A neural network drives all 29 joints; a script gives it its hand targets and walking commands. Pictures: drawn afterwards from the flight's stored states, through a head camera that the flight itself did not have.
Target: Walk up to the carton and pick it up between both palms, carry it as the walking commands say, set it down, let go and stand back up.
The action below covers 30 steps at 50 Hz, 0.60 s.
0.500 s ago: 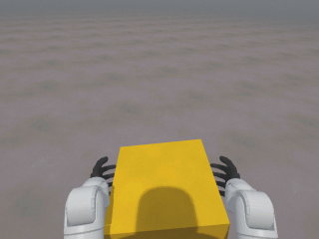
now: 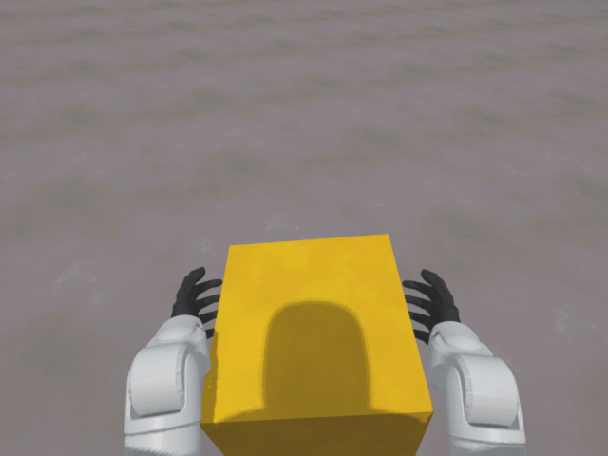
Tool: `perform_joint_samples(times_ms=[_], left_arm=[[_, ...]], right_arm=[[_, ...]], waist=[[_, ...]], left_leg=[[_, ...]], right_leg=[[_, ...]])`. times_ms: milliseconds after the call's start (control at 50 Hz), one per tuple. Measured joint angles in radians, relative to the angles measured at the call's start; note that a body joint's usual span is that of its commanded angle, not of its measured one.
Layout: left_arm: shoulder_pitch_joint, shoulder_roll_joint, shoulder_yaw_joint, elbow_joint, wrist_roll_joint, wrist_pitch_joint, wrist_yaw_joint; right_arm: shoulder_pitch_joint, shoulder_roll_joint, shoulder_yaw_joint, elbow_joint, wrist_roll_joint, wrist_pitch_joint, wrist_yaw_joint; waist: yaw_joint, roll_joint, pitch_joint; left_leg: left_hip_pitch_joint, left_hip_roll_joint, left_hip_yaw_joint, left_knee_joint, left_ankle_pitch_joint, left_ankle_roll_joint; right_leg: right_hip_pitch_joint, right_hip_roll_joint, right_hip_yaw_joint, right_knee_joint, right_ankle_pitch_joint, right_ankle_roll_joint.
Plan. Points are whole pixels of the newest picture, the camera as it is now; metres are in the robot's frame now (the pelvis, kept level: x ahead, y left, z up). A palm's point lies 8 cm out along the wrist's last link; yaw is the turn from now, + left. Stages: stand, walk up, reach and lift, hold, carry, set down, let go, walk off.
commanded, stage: carry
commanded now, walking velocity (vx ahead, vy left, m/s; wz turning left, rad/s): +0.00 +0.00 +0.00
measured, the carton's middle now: (317, 359) +0.28 +0.00 -0.03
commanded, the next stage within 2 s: hold in 1.14 s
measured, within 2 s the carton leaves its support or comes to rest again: neither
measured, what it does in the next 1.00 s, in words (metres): stands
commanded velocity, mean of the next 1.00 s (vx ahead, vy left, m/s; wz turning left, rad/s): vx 0.00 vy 0.00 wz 0.00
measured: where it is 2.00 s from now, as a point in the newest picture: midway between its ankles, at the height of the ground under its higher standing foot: outside the picture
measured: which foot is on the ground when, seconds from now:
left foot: down 0.00-1.00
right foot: down 0.00-1.00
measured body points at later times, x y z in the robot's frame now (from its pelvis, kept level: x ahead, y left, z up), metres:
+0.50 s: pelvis +0.02 +0.00 +0.00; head +0.00 +0.02 +0.45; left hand +0.30 +0.17 +0.03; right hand +0.29 -0.15 +0.03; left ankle +0.03 +0.11 -0.73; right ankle +0.02 -0.09 -0.73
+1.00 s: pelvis +0.03 +0.00 +0.00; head +0.02 +0.01 +0.45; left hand +0.32 +0.16 +0.03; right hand +0.30 -0.15 +0.01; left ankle +0.03 +0.11 -0.73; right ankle +0.02 -0.09 -0.73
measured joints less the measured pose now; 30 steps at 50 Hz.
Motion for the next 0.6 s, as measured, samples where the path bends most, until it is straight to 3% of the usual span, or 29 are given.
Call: perform_joint_samples(times_ms=[160, 320, 460, 600], left_arm=[[0.014, 0.001, 0.02, 0.121, 0.013, -0.05, -0.007], [0.015, 0.001, 0.006, 0.067, -0.006, -0.079, -0.003], [0.024, 0.002, 0.035, 0.221, 0.034, -0.13, -0.02], [0.018, 0.003, 0.026, 0.226, 0.027, -0.205, -0.026]], right_arm=[[0.001, -0.001, -0.003, 0.128, -0.004, -0.034, -0.002], [0.002, 0.0, -0.003, 0.067, -0.004, -0.054, 0.0], [0.004, -0.001, -0.003, 0.252, -0.011, -0.102, 0.0], [0.009, -0.001, -0.003, 0.253, -0.021, -0.158, 0.003]], waist=[[0.0, 0.0, -0.041], [0.0, 0.0, -0.025], [0.0, 0.0, -0.069], [0.0, 0.0, -0.043]], left_leg=[[-0.001, 0.0, 0.0, 0.002, -0.019, 0.0], [-0.004, 0.0, 0.0, 0.009, -0.026, 0.001], [-0.004, 0.0, 0.0, 0.01, -0.036, 0.001], [-0.004, 0.0, 0.0, 0.009, -0.036, 0.001]], right_leg=[[0.0, 0.001, 0.001, 0.0, -0.017, 0.0], [0.0, 0.001, 0.001, 0.0, -0.02, 0.0], [0.0, 0.001, 0.002, 0.0, -0.03, 0.001], [0.0, 0.001, 0.002, 0.0, -0.03, 0.001]])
